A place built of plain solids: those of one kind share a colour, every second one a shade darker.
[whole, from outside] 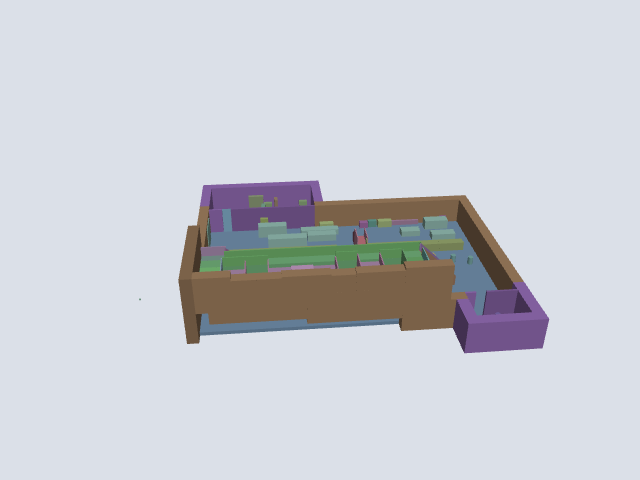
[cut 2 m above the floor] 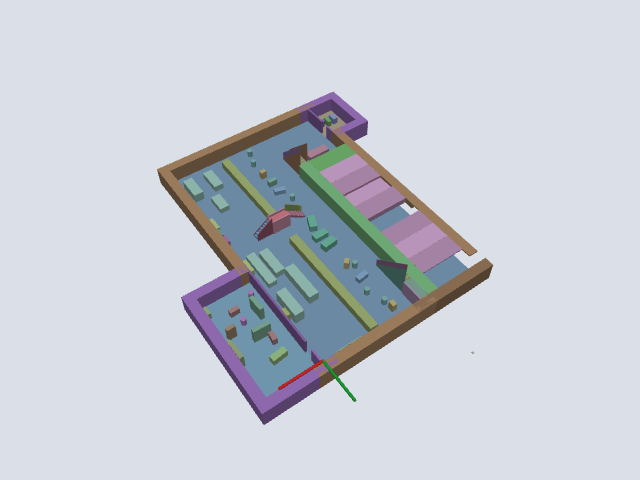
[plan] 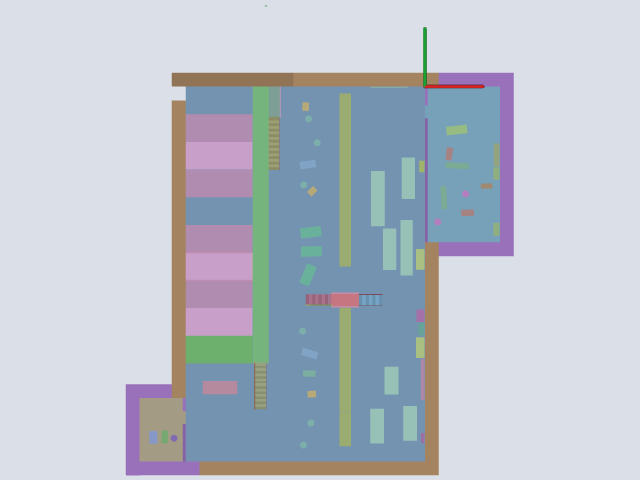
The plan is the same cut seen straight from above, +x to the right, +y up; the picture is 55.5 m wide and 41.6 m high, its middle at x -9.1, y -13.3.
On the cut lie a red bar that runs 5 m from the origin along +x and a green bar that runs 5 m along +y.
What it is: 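20 risers of 0.202 m in one run along the bins' fronts, up to the walk on their tops, 4.04 m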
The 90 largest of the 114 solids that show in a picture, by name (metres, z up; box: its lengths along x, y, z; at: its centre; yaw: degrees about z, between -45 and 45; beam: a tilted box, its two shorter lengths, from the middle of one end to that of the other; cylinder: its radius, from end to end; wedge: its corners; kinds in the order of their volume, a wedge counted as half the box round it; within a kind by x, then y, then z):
{
 "wall_metal_1": {"box": [1.2, 4.2, 3.6], "at": [-21.34, -24.9, 1.4]},
 "wall_metal_2": {"box": [1.2, 4.8, 7.64], "at": [-21.34, -22.8, 3.42]},
 "wall_metal_3": {"box": [1.2, 4.8, 3.6], "at": [-21.34, -20.4, 3.64]},
 "wall_metal_4": {"box": [1.2, 4.8, 5.7], "at": [-21.34, -18.0, 4.09]},
 "wall_metal_5": {"box": [1.2, 4.8, 3.6], "at": [-21.34, -15.6, 3.04]},
 "wall_metal_6": {"box": [1.2, 4.8, 5.55], "at": [-21.34, -13.2, 4.01]},
 "wall_metal_7": {"box": [1.2, 4.8, 3.75], "at": [-21.34, -10.8, 5.07]},
 "wall_metal_8": {"box": [1.2, 4.8, 4.95], "at": [-21.34, -8.4, 4.32]},
 "wall_metal_9": {"box": [1.2, 4.8, 3.6], "at": [-21.34, -6.0, 3.64]},
 "wall_metal_10": {"box": [1.2, 4.8, 4.95], "at": [-21.34, -3.6, 4.32]},
 "wall_metal_11": {"box": [1.2, 4.8, 4.05], "at": [-21.34, -1.2, 5.21]},
 "wall_metal_12": {"box": [10.55, 1.2, 7.64], "at": [-16.66, 0.6, 3.42]},
 "wall_metal_13": {"box": [23.14, 1.2, 3.6], "at": [-10.37, -33.1, 1.4]},
 "wall_metal_14": {"box": [14.99, 1.2, 3.6], "at": [-6.29, 0.6, 1.4]},
 "wall_metal_15": {"box": [1.2, 20.2, 3.6], "at": [0.6, -23.6, 1.4]},
 "floor_hallground_brick_1": {"box": [20.74, 32.5, 0.4], "at": [-10.37, -16.25, -0.2]},
 "wall_brick_1": {"box": [1.2, 7.9, 3.6], "at": [-25.34, -29.75, 1.4]},
 "wall_brick_2": {"box": [5.2, 1.2, 3.6], "at": [-23.34, -26.4, 1.4]},
 "wall_brick_3": {"box": [6.4, 1.2, 3.6], "at": [-22.74, -33.1, 1.4]},
 "wall_brick_4": {"box": [0.25, 3.25, 3.6], "at": [-20.86, -30.88, 1.4]},
 "wall_brick_5": {"box": [0.25, 1.15, 3.6], "at": [-20.86, -27.57, 1.4]},
 "wall_brick_6": {"box": [0.25, 10.75, 3.6], "at": [0.12, -8.12, 1.4]},
 "wall_brick_7": {"box": [0.25, 1.65, 3.6], "at": [0.12, -0.82, 1.4]},
 "wall_brick_8": {"box": [8.9, 1.2, 3.6], "at": [3.25, 0.6, 1.4]},
 "wall_brick_9": {"box": [7.7, 1.2, 3.6], "at": [3.85, -14.1, 1.4]},
 "wall_brick_10": {"box": [1.2, 15.9, 3.6], "at": [7.1, -6.75, 1.4]},
 "floor_walk_concrete_1": {"box": [1.4, 24.0, 4.44], "at": [-14.24, -12.0, 1.82]},
 "floor_bin_timber_1": {"box": [5.8, 2.4, 0.4], "at": [-17.84, -20.4, 2.04]},
 "floor_bin_timber_2": {"box": [5.8, 2.4, 2.5], "at": [-17.84, -18.0, 2.49]},
 "floor_bin_timber_3": {"box": [5.8, 2.4, 0.4], "at": [-17.84, -15.6, 1.44]},
 "floor_bin_timber_4": {"box": [5.8, 2.4, 2.35], "at": [-17.84, -13.2, 2.42]},
 "floor_bin_timber_5": {"box": [5.8, 2.4, 0.55], "at": [-17.84, -10.8, 3.46]},
 "floor_bin_timber_6": {"box": [5.8, 2.4, 1.75], "at": [-17.84, -8.4, 2.71]},
 "floor_bin_timber_7": {"box": [5.8, 2.4, 0.4], "at": [-17.84, -6.0, 2.04]},
 "floor_bin_timber_8": {"box": [5.8, 2.4, 1.75], "at": [-17.84, -3.6, 2.71]},
 "floor_bin_concrete_1": {"box": [5.8, 2.4, 4.44], "at": [-17.84, -22.8, 1.82]},
 "floor_bin_concrete_2": {"box": [5.8, 2.4, 0.85], "at": [-17.84, -1.2, 3.62]},
 "floor_annex_tile_1": {"box": [6.5, 13.5, 0.4], "at": [3.25, -6.75, -0.2]},
 "boardstack_front_1": {"box": [1.2, 3.0, 0.82], "at": [-4.15, -29.43, 0.41]},
 "boardstack_front_2": {"box": [1.2, 4.8, 1.22], "at": [-4.08, -9.72, 0.61]},
 "boardstack_front_3": {"box": [1.15, 3.6, 0.9], "at": [-3.06, -14.1, 0.45]},
 "boardstack_front_4": {"box": [1.2, 2.4, 0.76], "at": [-2.9, -25.49, 0.38]},
 "boardstack_front_5": {"box": [1.05, 4.8, 0.76], "at": [-1.59, -13.97, 0.38]},
 "boardstack_front_6": {"box": [1.15, 3.6, 1.54], "at": [-1.44, -7.94, 0.77]},
 "boardstack_front_7": {"box": [1.2, 3.0, 1.22], "at": [-1.29, -29.19, 0.61]},
 "conveyor_1": {"box": [1.0, 3.0, 1.05], "at": [-6.92, -29.68, 0.53]},
 "conveyor_2": {"box": [1.0, 3.0, 1.05], "at": [-6.92, -26.68, 0.53]},
 "conveyor_3": {"box": [1.0, 3.0, 1.05], "at": [-6.92, -23.68, 0.53]},
 "conveyor_4": {"box": [1.0, 3.0, 1.05], "at": [-6.92, -20.68, 0.53]},
 "conveyor_5": {"box": [1.0, 3.0, 1.05], "at": [-6.92, -14.1, 0.53]},
 "conveyor_6": {"box": [1.0, 3.0, 1.05], "at": [-6.92, -11.1, 0.53]},
 "conveyor_7": {"box": [1.0, 3.0, 1.05], "at": [-6.92, -8.1, 0.53]},
 "conveyor_8": {"box": [1.0, 3.0, 1.05], "at": [-6.92, -5.1, 0.53]},
 "conveyor_9": {"box": [1.0, 3.0, 1.05], "at": [-6.92, -2.1, 0.53]},
 "floor_walkland_concrete_1": {"box": [0.95, 2.7, 4.44], "at": [-13.06, -1.35, 1.82]},
 "floor_boiler_brick_1": {"box": [4.0, 5.5, 0.4], "at": [-22.74, -29.75, -0.2]},
 "rail_bindiv_1": {"box": [5.8, 0.12, 2.6], "at": [-17.84, -19.2, 3.54]},
 "rail_bindiv_2": {"box": [5.8, 0.12, 3.2], "at": [-17.84, -16.8, 3.24]},
 "rail_bindiv_3": {"box": [5.8, 0.12, 3.05], "at": [-17.84, -14.4, 3.17]},
 "floor_crosswalk_concrete_1": {"box": [2.4, 1.05, 2.11], "at": [-6.92, -18.5, 0.66]},
 "cart_hall_1": {"box": [0.9, 1.8, 0.87], "at": [-10.14, -16.32, 0.43], "yaw": -23.0},
 "cart_hall_2": {"box": [1.8, 0.9, 0.88], "at": [-9.89, -12.63, 0.44], "yaw": 6.8},
 "cart_hall_3": {"box": [1.8, 0.9, 0.71], "at": [-9.84, -14.29, 0.36], "yaw": 1.4},
 "shelf_annex_1": {"box": [0.5, 2.0, 1.91], "at": [1.63, -9.63, 0.95], "yaw": 3.1},
 "shelf_annex_2": {"box": [2.0, 0.5, 1.97], "at": [2.8, -6.86, 0.98], "yaw": -3.5},
 "rail_walk_1": {"box": [0.12, 21.45, 1.1], "at": [-13.6, -13.27, 4.59]},
 "boardstack_end_1": {"box": [3.0, 1.15, 0.72], "at": [-17.77, -26.08, 0.36]},
 "bench_1": {"box": [0.75, 1.8, 0.89], "at": [-0.41, -22.64, 0.44]},
 "bench_2": {"box": [0.75, 1.8, 0.89], "at": [-0.41, -14.98, 0.45]},
 "shelf_annex_far_1": {"box": [0.5, 2.0, 1.94], "at": [6.21, -5.93, 0.97]},
 "rail_walkland_1": {"box": [0.12, 2.7, 5.14], "at": [-12.53, -1.35, 2.57]},
 "rail_crosswalk_1": {"box": [2.4, 0.12, 2.81], "at": [-6.92, -19.09, 1.41]},
 "rail_crosswalk_2": {"box": [2.4, 0.12, 2.81], "at": [-6.92, -17.91, 1.41]},
 "bench_annex_1": {"box": [1.8, 0.75, 0.89], "at": [2.76, -3.76, 0.44], "yaw": 6.4},
 "barrow_hall_1": {"box": [1.4, 0.65, 0.65], "at": [-10.15, -6.76, 0.32], "yaw": 8.0},
 "barrow_hall_2": {"box": [1.4, 0.65, 0.64], "at": [-10.0, -23.15, 0.32], "yaw": -17.9},
 "toolchest_annex_far_1": {"box": [0.55, 1.1, 0.94], "at": [6.18, -12.38, 0.47]},
 "toolchest_annex_far_2": {"box": [0.55, 1.1, 0.85], "at": [6.18, -7.54, 0.43]},
 "wall_1": {"wedge": [[-14.81, -28.0, -0.05], [-14.81, -28.0, 1.19], [-14.81, -23.98, -0.05], [-14.81, -23.98, 5.07], [-14.71, -28.0, -0.05], [-14.71, -28.0, 1.19], [-14.71, -23.98, -0.05], [-14.71, -23.98, 5.07]]},
 "slidingdoor_hall_1": {"box": [3.2, 0.1, 2.9], "at": [-3.11, -0.06, 1.45]},
 "cabinet_1": {"box": [0.45, 1.0, 1.85], "at": [-0.27, -6.94, 0.92]},
 "cabinet_annex_1": {"box": [1.0, 0.45, 1.83], "at": [5.34, -8.63, 0.92], "yaw": 2.1},
 "rail_bins_1": {"box": [5.8, 0.12, 1.1], "at": [-17.84, -23.94, 4.59]},
 "rail_binz_1": {"box": [5.8, 0.12, 1.1], "at": [-17.84, -21.66, 4.59]},
 "cant_1": {"box": [0.32, 3.6, 0.62], "at": [-0.2, -25.4, 0.31]},
 "motor_boiler_1": {"box": [0.7, 1.1, 0.89], "at": [-23.54, -30.41, 0.45], "yaw": 2.5},
 "motor_1": {"box": [0.7, 1.1, 0.76], "at": [-0.39, -19.87, 0.38]},
 "toolchest_annex_1": {"box": [0.55, 1.1, 0.94], "at": [2.1, -5.83, 0.47], "yaw": -6.7},
 "rail_bwa_1": {"wedge": [[-12.64, -7.27, 0.23], [-12.64, -7.27, 1.06], [-12.64, -2.68, 4.12], [-12.64, -2.68, 4.94], [-12.59, -7.27, 0.23], [-12.59, -7.27, 1.06], [-12.59, -2.68, 4.12], [-12.59, -2.68, 4.94]]},
 "toolchest_1": {"box": [0.55, 1.1, 0.87], "at": [-0.32, -21.03, 0.44]}
}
